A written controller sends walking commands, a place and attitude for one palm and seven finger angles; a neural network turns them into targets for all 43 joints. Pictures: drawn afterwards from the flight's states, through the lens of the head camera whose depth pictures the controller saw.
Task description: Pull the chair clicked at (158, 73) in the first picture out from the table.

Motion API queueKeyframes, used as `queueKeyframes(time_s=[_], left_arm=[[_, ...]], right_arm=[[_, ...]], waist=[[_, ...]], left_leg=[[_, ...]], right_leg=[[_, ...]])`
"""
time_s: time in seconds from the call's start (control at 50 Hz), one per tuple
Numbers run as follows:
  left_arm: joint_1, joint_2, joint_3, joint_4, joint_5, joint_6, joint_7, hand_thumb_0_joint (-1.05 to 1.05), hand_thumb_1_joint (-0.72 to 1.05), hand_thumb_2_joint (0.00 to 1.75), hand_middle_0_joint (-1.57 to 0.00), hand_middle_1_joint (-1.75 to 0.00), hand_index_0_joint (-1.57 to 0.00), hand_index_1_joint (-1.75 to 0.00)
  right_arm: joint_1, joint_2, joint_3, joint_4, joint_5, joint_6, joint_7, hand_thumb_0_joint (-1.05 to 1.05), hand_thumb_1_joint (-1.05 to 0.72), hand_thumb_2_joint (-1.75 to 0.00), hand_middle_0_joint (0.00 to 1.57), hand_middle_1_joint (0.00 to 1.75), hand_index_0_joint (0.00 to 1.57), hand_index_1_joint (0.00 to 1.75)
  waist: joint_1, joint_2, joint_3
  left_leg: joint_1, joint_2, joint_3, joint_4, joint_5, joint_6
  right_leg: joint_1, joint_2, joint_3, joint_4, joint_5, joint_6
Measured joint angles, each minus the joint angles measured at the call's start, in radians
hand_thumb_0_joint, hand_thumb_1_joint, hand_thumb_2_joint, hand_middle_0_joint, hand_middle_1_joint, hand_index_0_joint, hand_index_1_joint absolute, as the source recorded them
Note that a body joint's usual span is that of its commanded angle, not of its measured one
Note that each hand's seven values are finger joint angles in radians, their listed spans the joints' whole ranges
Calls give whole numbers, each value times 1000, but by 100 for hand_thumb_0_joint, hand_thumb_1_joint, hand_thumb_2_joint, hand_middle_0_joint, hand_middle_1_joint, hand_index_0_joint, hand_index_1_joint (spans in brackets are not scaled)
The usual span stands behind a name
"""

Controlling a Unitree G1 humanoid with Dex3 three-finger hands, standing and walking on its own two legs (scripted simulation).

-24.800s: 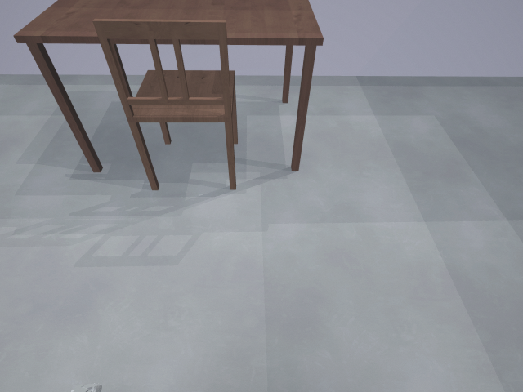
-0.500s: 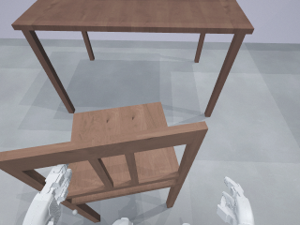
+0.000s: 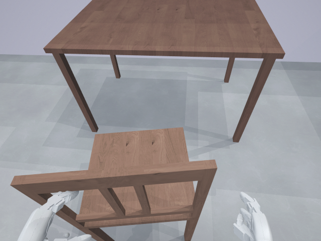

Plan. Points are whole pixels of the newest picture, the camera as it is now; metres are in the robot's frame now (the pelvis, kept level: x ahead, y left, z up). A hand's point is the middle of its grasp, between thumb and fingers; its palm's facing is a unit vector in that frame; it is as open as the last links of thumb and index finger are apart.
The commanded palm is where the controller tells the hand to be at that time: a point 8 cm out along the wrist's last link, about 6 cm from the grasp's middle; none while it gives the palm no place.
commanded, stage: draw the hand back to the body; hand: left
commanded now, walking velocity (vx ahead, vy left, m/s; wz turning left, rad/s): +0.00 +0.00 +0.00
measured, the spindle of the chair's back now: (113, 201) +0.24 +0.17 -0.09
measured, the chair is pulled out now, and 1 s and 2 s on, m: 0.58 0.57 0.57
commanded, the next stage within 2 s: step back with the hand held close in 0.62 s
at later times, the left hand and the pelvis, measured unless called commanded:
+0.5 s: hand (10, 166) +0.18 +0.26 +0.21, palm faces +0.54 -0.66 -0.52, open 6.9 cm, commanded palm +0.13 +0.29 +0.19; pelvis -0.01 -0.02 +0.01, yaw +1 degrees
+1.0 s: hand (8, 187) +0.16 +0.28 +0.16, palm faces +0.34 -0.76 -0.55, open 7.4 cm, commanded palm +0.10 +0.32 +0.19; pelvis -0.04 +0.02 +0.02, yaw -1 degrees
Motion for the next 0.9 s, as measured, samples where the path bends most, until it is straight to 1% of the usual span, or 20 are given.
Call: queueKeyframes(time_s=[0.12, 0.24, 0.3, 0.34, 0.38, 0.42, 0.46, 0.5, 0.52, 0.56, 0.6, 0.64, 0.68, 0.72, 0.76, 0.8, 0.84, 0.9], left_arm=[[-17, 26, 17, -2, -3, 34, 8, 0, 39, 65, -13, -20, -48, -31], [-23, 69, 41, -20, -8, 56, 15, 1, 60, 75, -16, -24, -51, -36], [-27, 81, 88, -62, -11, 28, 31, 1, 70, 80, -18, -26, -53, -40], [-43, 72, 131, -80, -7, -8, 40, 1, 76, 83, -19, -28, -54, -42], [-91, 46, 189, -93, -8, -71, 60, 1, 80, 85, -20, -29, -52, -42], [-175, 10, 255, -94, 3, -140, 71, 2, 83, 86, -20, -29, -46, -40], [-262, -28, 318, -66, 14, -206, 72, 2, 85, 87, -21, -30, -40, -38], [-318, -56, 364, -20, 18, -254, 67, 1, 87, 88, -20, -30, -35, -36], [-331, -66, 377, 8, 17, -271, 62, 1, 87, 89, -20, -30, -33, -35], [-330, -86, 375, 54, 12, -285, 47, 1, 88, 89, -20, -30, -29, -34], [-305, -101, 347, 73, 5, -284, 31, 1, 89, 89, -20, -30, -26, -32], [-272, -111, 312, 63, 3, -281, 18, 1, 89, 90, -20, -30, -24, -32], [-241, -113, 286, 32, 4, -285, 11, 1, 89, 90, -20, -30, -23, -31], [-220, -103, 279, -4, 6, -295, 13, 2, 89, 90, -21, -31, -23, -31], [-213, -90, 293, -27, 10, -311, 20, 2, 89, 90, -21, -31, -23, -31], [-224, -76, 331, -33, 5, -335, 18, 2, 89, 90, -21, -31, -22, -31], [-245, -64, 375, -25, 3, -360, 21, 2, 89, 90, -21, -31, -22, -30], [-237, -65, 406, -19, 4, -371, 29, 2, 89, 90, -21, -31, -22, -30]], right_arm=[[-14, -8, -5, 28, 12, -20, 10, 1, -90, -90, 20, 30, 20, 30], [-15, -16, -9, 41, 30, -32, 20, 1, -90, -90, 20, 30, 20, 30], [-7, -23, -14, 49, 34, -35, 22, 1, -90, -90, 20, 30, 20, 30], [-5, -31, -16, 58, 32, -34, 26, 1, -90, -90, 20, 30, 20, 30], [-5, -37, -17, 66, 22, -29, 29, 1, -90, -90, 20, 30, 20, 30], [-14, -39, -17, 76, 11, -15, 34, 1, -90, -90, 20, 30, 20, 30], [-30, -34, -19, 77, 3, 11, 42, 1, -90, -90, 20, 30, 20, 30], [-50, -22, -23, 70, -1, 50, 51, 1, -90, -90, 20, 30, 20, 30], [-60, -16, -27, 64, 0, 69, 55, 1, -90, -90, 20, 30, 20, 30], [-71, -9, -35, 42, 2, 104, 60, 1, -90, -90, 20, 30, 20, 30], [-71, -11, -42, 19, 4, 126, 59, 1, -90, -90, 20, 30, 20, 30], [-63, -19, -48, 3, 3, 130, 52, 1, -90, -90, 20, 30, 20, 30], [-46, -30, -54, -4, 2, 122, 42, 1, -90, -90, 20, 30, 20, 30], [-28, -40, -61, -2, 1, 111, 33, 1, -90, -90, 20, 30, 20, 30], [-15, -46, -66, 6, 1, 104, 26, 1, -90, -90, 20, 30, 20, 30], [-4, -54, -70, -2, 1, 119, 29, 1, -90, -90, 20, 30, 20, 30], [-3, -60, -74, -8, 0, 136, 36, 1, -90, -90, 20, 30, 20, 30], [-11, -61, -77, -16, -5, 167, 44, 1, -90, -90, 20, 30, 20, 30]], waist=[[19, 2, 21], [36, 11, 37], [53, 21, 42], [65, 34, 43], [75, 46, 40], [78, 55, 32], [66, 60, 19], [43, 58, 3], [29, 58, -4], [3, 58, -12], [-13, 52, -12], [-18, 44, -4], [-14, 35, 4], [-6, 26, 10], [1, 20, 14], [1, 21, 16], [-8, 24, 25], [-27, 21, 36]], left_leg=[[38, -3, -11, -37, 12, -6], [56, -7, -19, -59, 21, -12], [63, -10, -25, -68, 28, -14], [68, -11, -28, -73, 34, -13], [74, -13, -29, -80, 42, -12], [81, -12, -27, -88, 51, -7], [87, -8, -17, -97, 57, -2], [93, -4, -5, -108, 66, 4], [95, 0, 2, -113, 69, 7], [100, 7, 12, -120, 74, 10], [104, 12, 21, -126, 78, 10], [107, 18, 27, -129, 81, 8], [110, 22, 30, -131, 84, 2], [113, 24, 31, -134, 88, 0], [113, 24, 30, -135, 91, -2], [90, 25, 23, -120, 91, 16], [64, 22, 17, -110, 95, 28], [41, 9, 26, -126, 116, 11]], right_leg=[[37, -3, -13, -23, -2, -6], [51, -7, -22, -26, -6, -11], [58, -10, -29, -27, -6, -13], [63, -11, -32, -30, -3, -14], [68, -12, -34, -33, 1, -14], [73, -12, -34, -38, 7, -15], [76, -10, -30, -45, 15, -16], [75, -7, -23, -50, 23, -18], [75, -4, -19, -55, 28, -19], [76, 2, -10, -64, 38, -20], [76, 7, -1, -72, 48, -21], [80, 13, 4, -81, 57, -21], [85, 17, 8, -91, 67, -20], [91, 20, 8, -104, 76, -19], [96, 20, 7, -114, 84, -17], [91, 23, 1, -131, 97, -14], [78, 22, -5, -144, 113, -9], [48, 6, 4, -150, 132, 5]])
